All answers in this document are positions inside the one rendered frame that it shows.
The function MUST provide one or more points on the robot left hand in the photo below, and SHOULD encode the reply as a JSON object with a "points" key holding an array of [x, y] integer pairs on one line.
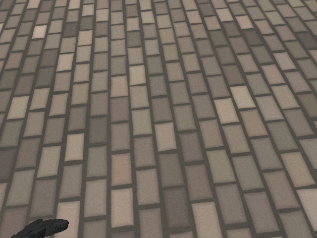
{"points": [[42, 228]]}

